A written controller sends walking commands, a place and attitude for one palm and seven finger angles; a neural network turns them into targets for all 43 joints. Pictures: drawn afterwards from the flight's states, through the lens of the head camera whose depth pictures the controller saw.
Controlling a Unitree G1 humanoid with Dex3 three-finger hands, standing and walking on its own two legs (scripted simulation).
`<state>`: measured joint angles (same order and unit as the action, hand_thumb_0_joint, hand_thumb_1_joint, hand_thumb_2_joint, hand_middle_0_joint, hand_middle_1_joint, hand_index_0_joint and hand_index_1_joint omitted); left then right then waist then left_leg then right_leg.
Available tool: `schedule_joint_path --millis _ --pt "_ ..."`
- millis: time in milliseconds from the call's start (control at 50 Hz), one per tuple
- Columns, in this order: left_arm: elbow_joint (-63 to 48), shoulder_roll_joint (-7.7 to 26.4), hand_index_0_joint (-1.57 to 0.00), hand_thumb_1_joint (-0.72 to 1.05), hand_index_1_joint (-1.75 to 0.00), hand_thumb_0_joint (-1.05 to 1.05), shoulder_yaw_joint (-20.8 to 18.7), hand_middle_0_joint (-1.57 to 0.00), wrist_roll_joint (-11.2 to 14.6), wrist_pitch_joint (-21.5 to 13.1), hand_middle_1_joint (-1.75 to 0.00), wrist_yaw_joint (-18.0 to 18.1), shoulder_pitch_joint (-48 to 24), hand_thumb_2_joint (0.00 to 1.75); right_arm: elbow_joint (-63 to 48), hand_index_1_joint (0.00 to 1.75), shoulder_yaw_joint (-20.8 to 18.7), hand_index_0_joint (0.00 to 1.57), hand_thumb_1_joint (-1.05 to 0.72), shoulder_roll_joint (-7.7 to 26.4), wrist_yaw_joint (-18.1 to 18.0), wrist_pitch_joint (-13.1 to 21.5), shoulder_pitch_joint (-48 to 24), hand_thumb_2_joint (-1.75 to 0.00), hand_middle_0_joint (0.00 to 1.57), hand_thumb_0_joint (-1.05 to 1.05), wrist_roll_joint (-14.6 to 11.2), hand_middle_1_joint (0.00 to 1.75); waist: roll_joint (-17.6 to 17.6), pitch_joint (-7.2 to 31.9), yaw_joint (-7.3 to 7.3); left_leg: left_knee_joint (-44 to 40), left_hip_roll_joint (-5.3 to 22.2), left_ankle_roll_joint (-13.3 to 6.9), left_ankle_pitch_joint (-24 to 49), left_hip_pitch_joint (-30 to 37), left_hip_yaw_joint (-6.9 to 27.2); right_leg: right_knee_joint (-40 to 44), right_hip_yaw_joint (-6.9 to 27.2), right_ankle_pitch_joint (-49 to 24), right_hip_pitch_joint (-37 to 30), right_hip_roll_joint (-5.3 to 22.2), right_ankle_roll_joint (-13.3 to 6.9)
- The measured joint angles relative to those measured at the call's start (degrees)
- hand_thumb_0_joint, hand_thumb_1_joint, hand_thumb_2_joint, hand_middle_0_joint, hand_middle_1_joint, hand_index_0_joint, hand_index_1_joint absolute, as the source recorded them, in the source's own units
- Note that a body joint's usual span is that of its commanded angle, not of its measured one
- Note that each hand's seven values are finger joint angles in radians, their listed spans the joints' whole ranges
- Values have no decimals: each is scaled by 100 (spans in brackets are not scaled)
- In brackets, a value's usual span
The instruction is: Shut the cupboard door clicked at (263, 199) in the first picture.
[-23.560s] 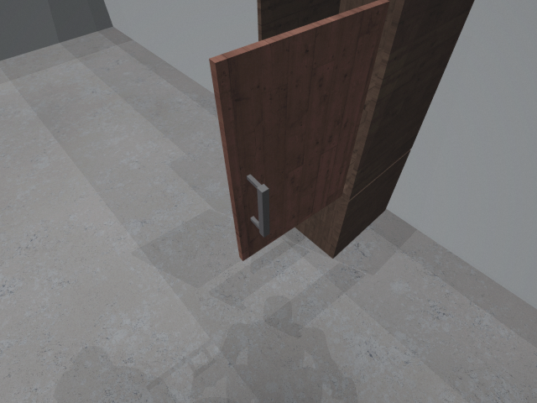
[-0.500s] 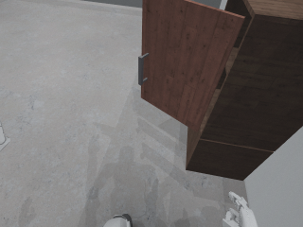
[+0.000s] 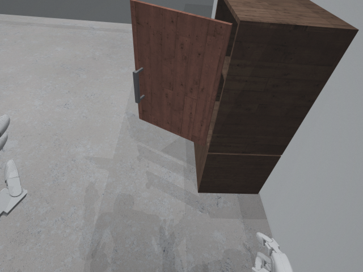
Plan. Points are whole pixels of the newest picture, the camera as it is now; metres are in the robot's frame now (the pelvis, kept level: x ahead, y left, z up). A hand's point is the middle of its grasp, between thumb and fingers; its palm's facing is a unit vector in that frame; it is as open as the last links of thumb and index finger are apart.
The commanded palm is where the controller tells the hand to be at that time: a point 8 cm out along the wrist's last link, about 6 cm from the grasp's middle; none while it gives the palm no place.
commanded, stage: stop stepping back and stand still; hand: left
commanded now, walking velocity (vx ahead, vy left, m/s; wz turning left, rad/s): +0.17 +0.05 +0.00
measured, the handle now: (139, 85) +0.94 +0.21 -0.10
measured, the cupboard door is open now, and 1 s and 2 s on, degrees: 61 61 61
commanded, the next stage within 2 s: let the arm hang, fingers relaxed in 0.88 s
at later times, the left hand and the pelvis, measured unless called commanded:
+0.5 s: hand (21, 186) +0.21 +0.26 +0.17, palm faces +0.39 -0.79 -0.47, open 7.4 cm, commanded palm +0.15 +0.30 +0.18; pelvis -0.01 +0.01 -0.01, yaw -3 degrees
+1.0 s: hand (29, 182) +0.23 +0.26 +0.16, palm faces +0.35 -0.83 -0.44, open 7.4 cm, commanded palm none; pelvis +0.00 +0.01 +0.00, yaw -3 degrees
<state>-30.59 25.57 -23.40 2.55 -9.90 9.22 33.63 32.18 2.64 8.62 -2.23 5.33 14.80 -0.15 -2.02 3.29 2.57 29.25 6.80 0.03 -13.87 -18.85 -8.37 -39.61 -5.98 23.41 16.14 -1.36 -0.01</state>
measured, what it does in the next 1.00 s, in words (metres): steps on the spot: right foot, then left foot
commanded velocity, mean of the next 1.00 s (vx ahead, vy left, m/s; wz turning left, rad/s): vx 0.02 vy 0.03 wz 0.00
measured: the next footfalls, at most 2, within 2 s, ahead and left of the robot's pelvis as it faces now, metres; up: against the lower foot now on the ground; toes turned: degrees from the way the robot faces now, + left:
right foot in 0.04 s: -0.02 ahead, -0.09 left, +0.00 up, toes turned -4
left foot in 0.32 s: +0.09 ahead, +0.12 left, +0.00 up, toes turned +3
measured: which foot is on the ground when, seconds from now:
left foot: down 0.00-0.04, up 0.06-0.30, down 0.32-1.00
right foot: up 0.00-0.02, down 0.04-1.00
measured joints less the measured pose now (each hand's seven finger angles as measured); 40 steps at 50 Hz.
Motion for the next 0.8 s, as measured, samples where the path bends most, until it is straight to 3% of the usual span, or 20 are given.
schedule_joint_path --millis 40,80,120,160,240,340,420,480,540,700,800 --pt "-57 197 -21 89 -31 1 -69 -21 -34 21 -30 18 141 90 -13 30 -43 20 -89 67 -63 -130 195 -90 21 1 15 30 -139 136 20 391 -105 7 -570 -321 -34 768 128 334 -501 53 -242" --pt "24 181 -21 89 -31 1 -72 -21 -61 9 -30 37 8 90 211 30 -142 20 -89 250 -107 -227 186 -90 21 1 27 30 -58 52 -124 1280 -158 21 -1027 -745 236 869 237 -276 -404 -9 -418" --pt "215 105 -21 88 -31 1 -67 -21 -50 -83 -30 63 -104 90 559 30 -224 20 -90 409 -113 -287 198 -90 21 1 58 30 15 -53 -178 2080 -293 74 -994 -962 468 904 257 -392 -496 -41 -412" --pt "387 9 -21 88 -31 1 -122 -21 -36 -119 -30 116 -84 90 728 30 -287 20 -90 497 -118 -323 314 -90 20 1 25 30 -23 -4 -226 2377 -426 111 -778 -1010 488 1045 366 -437 -603 -1 -369" --pt "665 -213 -21 88 -31 1 -104 -21 -50 -206 -30 187 -169 90 780 30 -386 20 -90 624 -191 -221 476 -90 20 2 4 30 -13 12 -214 1602 -482 25 -381 -658 394 1170 484 -487 -752 36 -309" --pt "597 -326 -21 89 -31 1 191 -21 -92 -272 -30 145 -484 90 761 30 -470 20 -90 664 -253 -11 429 -90 20 2 -2 29 117 -122 -112 190 -457 -120 172 112 401 771 333 -209 -726 -38 -221" --pt "471 -181 -21 89 -31 1 41 -21 -94 -321 -30 74 -345 90 623 30 -353 20 -90 391 -249 26 118 -90 20 2 -2 29 -77 -209 -89 221 -515 -128 181 134 221 635 509 -155 -652 57 -122" --pt "421 -7 -21 88 -31 1 -138 -21 -101 -317 -30 35 -276 90 444 30 -214 20 -90 208 -230 118 -32 -90 20 2 15 29 -9 -226 -51 115 -491 -123 231 68 247 839 485 -277 -635 21 -150" --pt "347 59 -21 88 -31 1 -257 -21 -43 -350 -30 38 -228 90 350 30 -91 20 -90 103 -171 159 -161 -90 20 1 3 29 110 -255 -103 23 -451 -113 308 -5 291 1078 449 -418 -636 -30 -150" --pt "492 -261 -21 89 -31 1 28 -21 50 -98 -30 22 -66 90 405 30 -10 20 -90 117 -142 -1 -287 -90 21 1 -16 30 247 -142 -355 -56 -428 -116 260 59 203 1287 547 -480 -723 -46 -122" --pt "653 -400 -21 89 -31 1 219 -21 20 80 -30 28 -390 90 423 30 -41 20 -90 207 -229 -74 -273 -90 21 1 -17 30 153 -108 -365 -97 -467 -126 249 154 223 1335 522 -459 -834 -14 -109"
